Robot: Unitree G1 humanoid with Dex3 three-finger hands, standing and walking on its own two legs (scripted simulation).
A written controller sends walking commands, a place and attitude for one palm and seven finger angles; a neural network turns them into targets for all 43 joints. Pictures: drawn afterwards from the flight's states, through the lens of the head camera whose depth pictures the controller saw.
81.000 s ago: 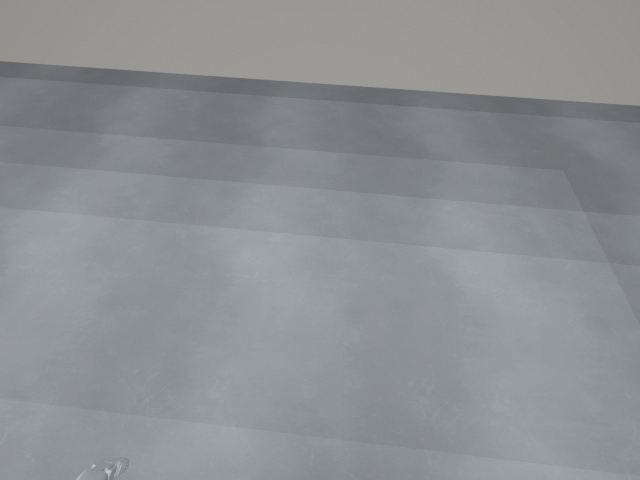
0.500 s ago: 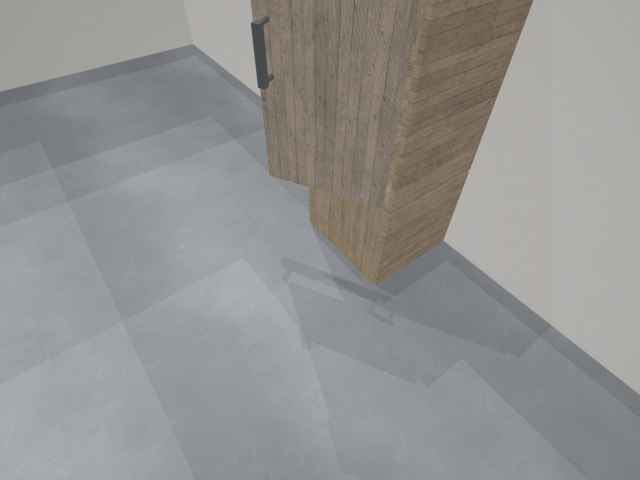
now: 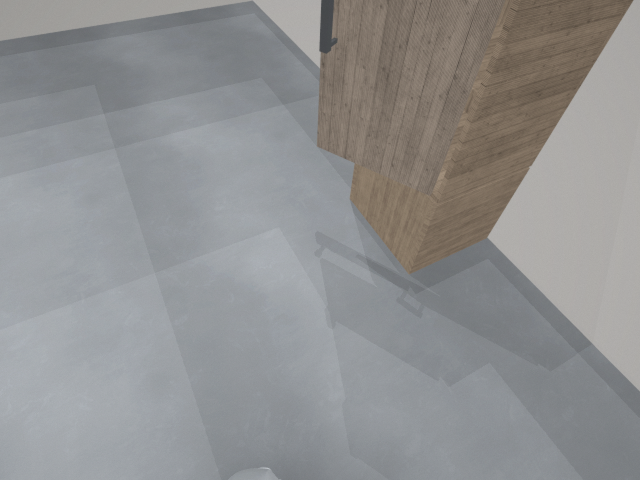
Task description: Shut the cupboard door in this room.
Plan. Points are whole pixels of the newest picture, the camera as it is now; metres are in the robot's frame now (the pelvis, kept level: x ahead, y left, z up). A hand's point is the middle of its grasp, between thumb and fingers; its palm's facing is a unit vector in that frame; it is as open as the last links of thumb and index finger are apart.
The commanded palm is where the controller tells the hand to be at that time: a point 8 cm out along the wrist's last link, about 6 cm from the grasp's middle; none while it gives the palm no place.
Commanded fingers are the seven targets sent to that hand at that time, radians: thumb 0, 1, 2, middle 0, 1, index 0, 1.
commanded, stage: walk to a spot facing it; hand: left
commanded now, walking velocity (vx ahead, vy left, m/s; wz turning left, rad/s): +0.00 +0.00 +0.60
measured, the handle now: (331, 13) +1.06 +0.01 +0.08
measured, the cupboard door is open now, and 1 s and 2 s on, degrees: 30 30 30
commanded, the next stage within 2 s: turn to face it in 1.22 s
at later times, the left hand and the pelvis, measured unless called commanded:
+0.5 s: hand out of the picture +0.03 +0.20 -0.14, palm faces +0.28 -0.92 -0.29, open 7.4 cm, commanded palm none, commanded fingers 0.00 0.90 0.90 -0.20 -0.30 -0.20 -0.30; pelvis +0.01 -0.03 +0.01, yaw +17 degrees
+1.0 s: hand out of the picture -0.02 +0.23 -0.17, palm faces +0.61 -0.76 -0.22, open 7.4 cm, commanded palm none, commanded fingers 0.00 0.90 0.90 -0.20 -0.30 -0.20 -0.30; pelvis +0.13 +0.09 +0.00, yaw +35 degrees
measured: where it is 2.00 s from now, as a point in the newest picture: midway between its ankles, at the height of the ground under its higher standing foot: (232, 412)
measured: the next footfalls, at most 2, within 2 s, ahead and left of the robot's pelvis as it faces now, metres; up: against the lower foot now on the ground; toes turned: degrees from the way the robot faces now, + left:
right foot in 0.44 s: +0.06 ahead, -0.14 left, +0.00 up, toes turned +15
left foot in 0.86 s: +0.14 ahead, +0.20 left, +0.00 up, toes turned +41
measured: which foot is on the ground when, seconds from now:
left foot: down 0.00-0.42, up 0.44-0.84, down 0.86-1.00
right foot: down 0.00-0.02, up 0.04-0.42, down 0.44-0.86, up 0.88-1.00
